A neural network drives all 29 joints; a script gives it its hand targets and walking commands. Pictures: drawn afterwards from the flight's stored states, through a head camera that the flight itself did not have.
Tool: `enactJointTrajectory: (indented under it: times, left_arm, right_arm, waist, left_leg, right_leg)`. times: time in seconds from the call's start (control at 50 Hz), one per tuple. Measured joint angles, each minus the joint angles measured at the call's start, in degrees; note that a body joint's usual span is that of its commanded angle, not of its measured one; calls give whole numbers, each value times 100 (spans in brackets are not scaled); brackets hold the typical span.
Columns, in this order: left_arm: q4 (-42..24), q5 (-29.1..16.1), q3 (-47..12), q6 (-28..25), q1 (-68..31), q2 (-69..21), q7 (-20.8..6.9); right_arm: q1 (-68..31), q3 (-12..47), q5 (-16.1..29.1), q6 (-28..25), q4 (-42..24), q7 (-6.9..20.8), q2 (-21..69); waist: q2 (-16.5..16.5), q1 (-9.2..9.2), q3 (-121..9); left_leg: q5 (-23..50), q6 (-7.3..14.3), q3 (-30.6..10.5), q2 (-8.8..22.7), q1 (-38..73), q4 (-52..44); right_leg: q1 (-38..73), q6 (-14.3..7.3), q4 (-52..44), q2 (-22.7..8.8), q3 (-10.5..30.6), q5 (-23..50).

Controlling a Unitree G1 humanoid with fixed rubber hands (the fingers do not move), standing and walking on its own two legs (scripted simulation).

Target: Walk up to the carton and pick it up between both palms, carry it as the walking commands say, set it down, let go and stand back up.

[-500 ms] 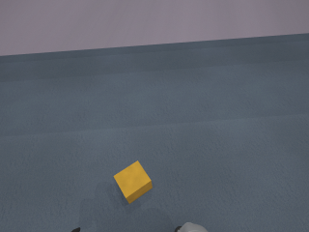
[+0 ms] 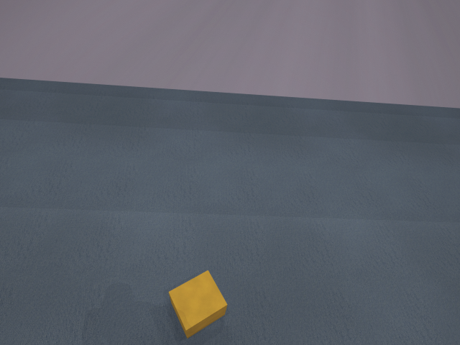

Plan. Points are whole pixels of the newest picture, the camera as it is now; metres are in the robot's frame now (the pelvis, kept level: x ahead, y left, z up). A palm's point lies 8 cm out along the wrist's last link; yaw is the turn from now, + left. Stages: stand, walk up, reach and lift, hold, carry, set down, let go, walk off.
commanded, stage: walk up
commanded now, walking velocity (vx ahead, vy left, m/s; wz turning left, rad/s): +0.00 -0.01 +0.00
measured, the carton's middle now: (197, 303) +0.38 +0.07 -0.71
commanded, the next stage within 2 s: none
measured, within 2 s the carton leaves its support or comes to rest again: neither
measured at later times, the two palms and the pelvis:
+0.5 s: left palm out of the picture +0.03 +0.22 -0.14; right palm out of the picture +0.02 -0.23 -0.15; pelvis +0.03 -0.01 +0.00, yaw +0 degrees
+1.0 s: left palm out of the picture +0.06 +0.20 -0.14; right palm out of the picture +0.00 -0.32 -0.13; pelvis +0.03 -0.06 +0.00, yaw +7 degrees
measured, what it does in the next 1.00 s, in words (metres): lifts its right foot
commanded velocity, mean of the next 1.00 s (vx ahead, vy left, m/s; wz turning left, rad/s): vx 0.00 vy -0.05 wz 0.09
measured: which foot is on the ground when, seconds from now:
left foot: down 0.00-1.00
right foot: down 0.00-0.84, up 0.86-1.00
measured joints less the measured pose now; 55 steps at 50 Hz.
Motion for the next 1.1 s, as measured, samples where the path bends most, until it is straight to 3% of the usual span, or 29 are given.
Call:
enactJointTrajectory:
  times: [0.1, 0.16, 0.34, 0.84, 0.86, 0.9, 0.96, 1.06, 1.1]
  left_arm:
    - [66, 23, -30, -69, -151, -13, 6]
    - [123, 31, -43, -97, -196, -42, 9]
    - [292, 4, -33, -144, -308, -129, 33]
    - [460, 17, -10, -180, -195, -374, 67]
    - [361, 49, 65, -136, -186, -322, 49]
    - [70, 133, 227, 37, -238, -128, -22]
    - [-363, 150, 323, 126, -443, 134, -115]
    - [-904, 37, 302, 81, -749, 294, -160]
    - [-1024, 14, 263, -8, -734, 338, -129]
  right_arm:
    - [83, 6, 22, 36, 164, -32, -11]
    - [183, 9, 25, 32, 274, -44, -31]
    - [444, 19, 3, 7, 502, -79, -43]
    - [634, 8, -35, 22, 672, -157, 37]
    - [662, -60, -77, 41, 610, -186, 53]
    - [757, -218, -176, 75, 463, -300, 60]
    - [970, -347, -253, 125, 366, -371, -136]
    - [1067, -447, -318, 247, 183, -250, -571]
    - [1069, -456, -308, 283, 30, -192, -699]
  waist:
    - [-47, -81, 11]
    - [78, -105, -14]
    - [305, -190, -14]
    - [391, -151, -89]
    - [367, -180, -106]
    - [324, -325, -122]
    - [322, -456, -101]
    - [411, -523, -51]
    - [348, -464, -83]
  left_leg:
    - [-34, 65, 77, -195, 143, -87]
    - [-48, 72, 83, -202, 221, -166]
    - [-81, 4, 65, -133, 356, -283]
    - [-206, -220, -48, 100, 344, -197]
    - [-240, -226, -82, 105, 229, -98]
    - [-252, -252, -270, 161, -80, 68]
    - [-186, -325, -632, 257, -404, 161]
    - [-112, -573, -1164, 386, -758, 237]
    - [-455, -464, -1285, 355, -1019, 675]
  right_leg:
    - [136, -1, -328, -30, 96, 638]
    - [222, 78, -419, -33, 98, 579]
    - [394, 24, -617, 46, 70, 561]
    - [452, -171, -637, 277, -38, 440]
    - [300, -133, -418, 246, -117, 308]
    - [-365, 84, 920, 306, -118, -353]
    - [-1141, 182, 2283, 305, 85, -399]
    - [-1107, 203, 1195, 133, 281, -420]
    - [-785, 194, 271, 58, 188, 20]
